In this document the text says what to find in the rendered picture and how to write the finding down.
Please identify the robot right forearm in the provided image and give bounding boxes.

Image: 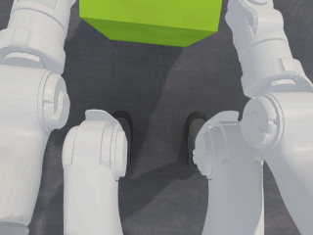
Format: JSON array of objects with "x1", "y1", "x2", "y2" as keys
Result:
[{"x1": 225, "y1": 0, "x2": 313, "y2": 98}]

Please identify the carton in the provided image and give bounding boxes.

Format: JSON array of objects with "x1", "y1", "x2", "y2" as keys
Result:
[{"x1": 79, "y1": 0, "x2": 223, "y2": 48}]

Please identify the robot left upper arm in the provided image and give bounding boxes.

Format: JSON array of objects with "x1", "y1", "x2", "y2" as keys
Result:
[{"x1": 0, "y1": 65, "x2": 70, "y2": 235}]

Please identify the robot foot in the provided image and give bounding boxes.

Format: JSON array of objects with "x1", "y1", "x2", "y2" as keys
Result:
[
  {"x1": 185, "y1": 112, "x2": 207, "y2": 172},
  {"x1": 112, "y1": 111, "x2": 133, "y2": 171}
]

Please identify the left robot foot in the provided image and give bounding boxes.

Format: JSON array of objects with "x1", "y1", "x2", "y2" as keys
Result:
[{"x1": 112, "y1": 111, "x2": 133, "y2": 171}]

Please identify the robot left forearm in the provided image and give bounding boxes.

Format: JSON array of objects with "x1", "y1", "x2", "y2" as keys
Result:
[{"x1": 0, "y1": 0, "x2": 76, "y2": 75}]

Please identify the robot right upper arm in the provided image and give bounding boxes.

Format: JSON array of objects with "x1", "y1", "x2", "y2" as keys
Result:
[{"x1": 240, "y1": 91, "x2": 313, "y2": 235}]

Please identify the right robot foot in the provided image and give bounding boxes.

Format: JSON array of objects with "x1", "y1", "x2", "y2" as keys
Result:
[{"x1": 185, "y1": 112, "x2": 207, "y2": 172}]

